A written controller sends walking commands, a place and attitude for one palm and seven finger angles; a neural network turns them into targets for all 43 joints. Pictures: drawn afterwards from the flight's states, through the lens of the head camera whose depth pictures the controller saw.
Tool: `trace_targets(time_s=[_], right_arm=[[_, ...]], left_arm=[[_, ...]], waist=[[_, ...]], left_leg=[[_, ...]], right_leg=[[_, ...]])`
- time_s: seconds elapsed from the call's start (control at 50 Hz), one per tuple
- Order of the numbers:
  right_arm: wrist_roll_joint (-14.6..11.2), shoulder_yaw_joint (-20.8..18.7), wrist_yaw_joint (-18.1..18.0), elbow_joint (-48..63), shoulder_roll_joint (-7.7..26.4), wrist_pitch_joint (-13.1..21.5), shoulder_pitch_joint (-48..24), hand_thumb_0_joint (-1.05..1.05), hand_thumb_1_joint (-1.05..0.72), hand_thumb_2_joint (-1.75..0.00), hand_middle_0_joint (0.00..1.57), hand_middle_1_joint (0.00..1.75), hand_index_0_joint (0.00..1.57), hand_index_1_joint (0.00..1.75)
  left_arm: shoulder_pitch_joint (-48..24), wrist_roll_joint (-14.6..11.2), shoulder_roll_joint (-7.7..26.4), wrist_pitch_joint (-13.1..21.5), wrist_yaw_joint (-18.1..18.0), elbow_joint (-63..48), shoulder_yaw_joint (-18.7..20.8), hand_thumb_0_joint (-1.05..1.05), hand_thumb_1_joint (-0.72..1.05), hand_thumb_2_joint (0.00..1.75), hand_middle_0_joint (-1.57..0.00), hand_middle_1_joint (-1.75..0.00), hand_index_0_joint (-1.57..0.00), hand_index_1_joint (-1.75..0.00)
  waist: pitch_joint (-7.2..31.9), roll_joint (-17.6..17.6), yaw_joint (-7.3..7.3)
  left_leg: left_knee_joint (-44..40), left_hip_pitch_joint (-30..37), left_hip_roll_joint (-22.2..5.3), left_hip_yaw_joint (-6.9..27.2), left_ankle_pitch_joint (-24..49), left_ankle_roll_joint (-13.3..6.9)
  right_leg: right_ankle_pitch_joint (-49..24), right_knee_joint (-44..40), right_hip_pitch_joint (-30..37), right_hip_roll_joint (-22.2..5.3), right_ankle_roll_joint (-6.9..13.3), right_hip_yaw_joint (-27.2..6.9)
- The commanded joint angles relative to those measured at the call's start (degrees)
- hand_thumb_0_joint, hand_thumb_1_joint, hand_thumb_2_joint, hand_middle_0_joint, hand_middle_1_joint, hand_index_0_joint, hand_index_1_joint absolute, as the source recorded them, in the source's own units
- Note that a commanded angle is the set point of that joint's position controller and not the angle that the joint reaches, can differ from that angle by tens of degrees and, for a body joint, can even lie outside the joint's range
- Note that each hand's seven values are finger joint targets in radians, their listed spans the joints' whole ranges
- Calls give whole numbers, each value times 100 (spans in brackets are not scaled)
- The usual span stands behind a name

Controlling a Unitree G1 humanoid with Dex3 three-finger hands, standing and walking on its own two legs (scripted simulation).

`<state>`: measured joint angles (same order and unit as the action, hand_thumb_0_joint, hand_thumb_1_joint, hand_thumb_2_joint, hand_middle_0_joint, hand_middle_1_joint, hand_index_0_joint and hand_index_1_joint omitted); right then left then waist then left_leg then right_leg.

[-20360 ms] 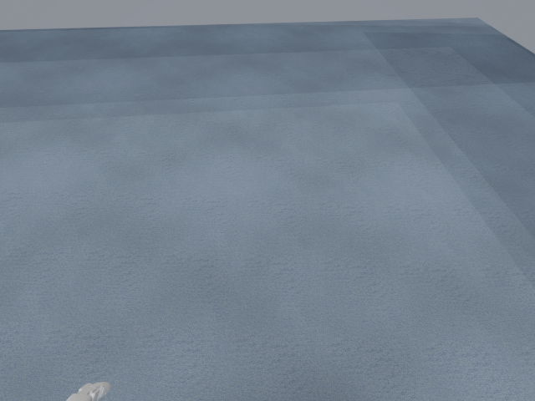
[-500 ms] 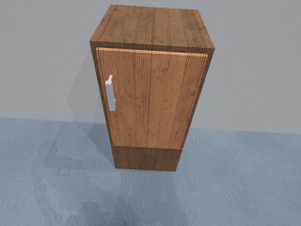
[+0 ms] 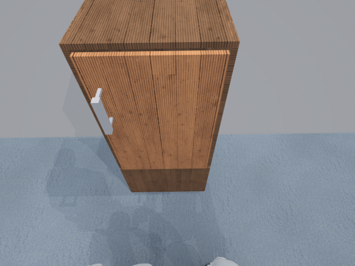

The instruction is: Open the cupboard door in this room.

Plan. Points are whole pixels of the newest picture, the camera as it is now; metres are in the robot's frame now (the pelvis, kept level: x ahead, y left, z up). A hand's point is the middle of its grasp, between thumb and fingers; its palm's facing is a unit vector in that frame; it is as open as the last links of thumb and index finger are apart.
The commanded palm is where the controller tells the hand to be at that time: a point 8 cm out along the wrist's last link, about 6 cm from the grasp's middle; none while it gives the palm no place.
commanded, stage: come to a stop and stand still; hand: left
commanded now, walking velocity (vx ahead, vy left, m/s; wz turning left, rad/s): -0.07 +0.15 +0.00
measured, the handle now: (104, 112) +0.52 +0.24 +0.00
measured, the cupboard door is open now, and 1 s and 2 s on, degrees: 0 0 0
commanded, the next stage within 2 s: look again from close up in 0.80 s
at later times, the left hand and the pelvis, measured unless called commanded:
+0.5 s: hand out of the picture -0.02 +0.20 -0.16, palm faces +0.00 -0.99 -0.16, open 7.3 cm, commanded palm none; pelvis -0.04 +0.03 +0.02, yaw -1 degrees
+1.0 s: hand out of the picture -0.01 +0.18 -0.16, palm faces -0.02 -0.98 -0.22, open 7.3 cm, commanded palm none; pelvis -0.02 +0.01 +0.01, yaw -2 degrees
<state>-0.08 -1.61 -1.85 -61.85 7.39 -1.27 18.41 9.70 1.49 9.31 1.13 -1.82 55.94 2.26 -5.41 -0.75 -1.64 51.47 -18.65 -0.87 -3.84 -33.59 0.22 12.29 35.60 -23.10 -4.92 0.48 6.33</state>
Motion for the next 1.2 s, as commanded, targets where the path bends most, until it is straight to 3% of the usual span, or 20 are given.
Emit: trace_targets(time_s=[0.0,0.06,0.1,0.12,0.14,0.16,0.18,0.22,0.26,0.34,0.42,0.48,0.54,0.56,0.58,0.6,0.66,0.78,0.84,1.18], right_arm=[[38,-122,49,346,194,13,432,0,-90,-90,20,30,20,30],[64,-111,85,348,142,10,601,0,-90,-90,20,30,20,30],[79,-109,87,261,138,44,950,0,-90,-90,20,30,20,30],[97,-144,75,322,400,81,1016,0,-90,-90,20,30,20,30],[177,-223,51,550,863,111,727,0,-90,-90,20,30,20,30],[216,-213,22,767,1002,101,286,0,-90,-90,20,30,20,30],[222,-159,20,869,901,128,-158,0,-90,-90,20,30,20,30],[209,-75,-7,855,676,226,-437,0,-90,-90,20,30,20,30],[191,-59,-7,782,703,287,-218,0,-90,-90,20,30,20,30],[193,-76,-45,521,709,314,460,0,-90,-90,20,30,20,30],[203,-84,-62,366,814,290,597,0,-90,-90,20,30,20,30],[127,-50,-67,267,819,267,449,0,-90,-90,20,30,20,30],[51,86,-8,205,443,287,254,0,-90,-90,20,30,20,30],[42,57,41,668,836,317,-475,0,-90,-90,20,30,20,30],[92,46,116,584,596,198,-2,0,-90,-90,20,30,20,30],[154,10,142,454,661,136,126,0,-90,-90,20,30,20,30],[166,88,156,403,541,179,456,0,-90,-90,20,30,20,30],[105,165,80,306,576,311,301,0,-90,-90,20,30,20,30],[101,179,58,193,578,326,282,0,-90,-90,20,30,20,30],[79,163,-19,-32,714,296,-183,0,-90,-90,20,30,20,30]], left_arm=[[533,42,954,-142,-122,-305,259,0,90,90,-20,-30,-20,-30],[259,55,1052,-204,-113,-433,308,0,90,90,-20,-30,-20,-30],[81,9,927,-296,-73,-503,294,0,90,90,-20,-30,-20,-30],[77,-24,635,-352,-49,-620,218,0,90,90,-20,-30,-20,-30],[32,-78,258,-408,-26,-738,160,0,90,90,-20,-30,-20,-30],[-109,-54,363,-429,-30,-764,155,0,90,90,-20,-30,-20,-30],[34,-24,407,-416,23,-675,175,0,90,90,-20,-30,-20,-30],[486,56,273,-348,86,-332,142,0,90,90,-20,-30,-20,-30],[642,42,170,-278,122,-206,81,0,90,90,-20,-30,-20,-30],[357,27,124,-179,138,-204,-3,0,90,90,-20,-30,-20,-30],[448,-18,74,-164,124,-72,-60,0,90,90,-20,-30,-20,-30],[995,-65,29,-121,89,240,-72,0,90,90,-20,-30,-20,-30],[1273,-85,284,-38,17,466,-110,0,90,90,-20,-30,-20,-30],[1590,47,553,3,-200,533,-221,0,90,90,-20,-30,-20,-30],[1046,-49,733,42,-140,316,-205,0,90,90,-20,-30,-20,-30],[875,-51,614,51,-113,215,-176,0,90,90,-20,-30,-20,-30],[968,-69,509,140,-93,207,-194,0,90,90,-20,-30,-20,-30],[1198,-92,319,166,-84,409,-252,0,90,90,-20,-30,-20,-30],[1227,-90,346,170,-97,449,-250,0,90,90,-20,-30,-20,-30],[1229,-75,612,94,-108,493,-191,0,90,90,-20,-30,-20,-30]], waist=[[1060,1366,245],[1016,1088,93],[776,794,-93],[545,-256,-118],[104,-1864,-92],[-157,-1498,-36],[-158,-1001,175],[-3,-573,387],[50,-412,276],[159,-327,-100],[342,-424,-126],[627,-167,137],[398,421,198],[-211,160,406],[143,390,-89],[-146,177,-116],[190,-171,-139],[166,476,57],[170,451,66],[380,117,146]], left_leg=[[416,-374,-7,108,158,94],[-704,236,44,-74,812,99],[-2177,1133,122,-213,1695,31],[-3034,1064,-362,522,1357,-111],[-4077,181,-1578,2158,726,-612],[-4466,-723,-1949,2506,393,-1060],[-4559,-1010,-1736,2250,72,-1120],[-4177,-701,-1325,1598,639,-888],[-4128,-71,-1200,1285,953,-883],[-4049,1050,-1396,1500,1638,-1022],[-3828,1236,-1489,1534,2571,-1063],[-3402,842,-1211,1198,2729,-771],[-3022,215,-515,490,2099,-273],[-2107,280,-422,350,2192,-67],[-2043,393,-336,232,1192,-77],[-1992,390,-284,259,1186,-132],[-2328,394,-384,424,1526,-259],[-2545,413,-492,454,2441,-320],[-2571,589,-497,392,2768,-290],[-2591,1041,-572,242,3409,-226]], right_leg=[[-3051,-1249,1035,-1527,1153,-1323],[-1320,-1317,436,-1372,945,-1343],[348,-1009,-370,-936,540,-1061],[1162,-256,-711,-425,242,-667],[1827,847,-1111,248,-138,-154],[1606,1621,-791,250,-63,-661],[1083,2003,-476,176,-1,-885],[620,2303,-401,222,-17,-853],[570,2058,-470,255,-70,-658],[1060,1025,-549,233,-84,-488],[1437,79,45,264,-38,-496],[403,-1236,1168,295,-5,-477],[-192,-1668,1662,-325,272,-1103],[-1122,-1774,658,-289,178,-1377],[1772,-1969,356,-348,395,-1321],[2271,-1931,-102,-246,460,-1375],[1393,-1451,308,-44,458,-1149],[-60,-1204,820,3,322,-1059],[-724,-1157,917,-29,279,-1062],[-1995,-1206,1328,-119,194,-1072]])
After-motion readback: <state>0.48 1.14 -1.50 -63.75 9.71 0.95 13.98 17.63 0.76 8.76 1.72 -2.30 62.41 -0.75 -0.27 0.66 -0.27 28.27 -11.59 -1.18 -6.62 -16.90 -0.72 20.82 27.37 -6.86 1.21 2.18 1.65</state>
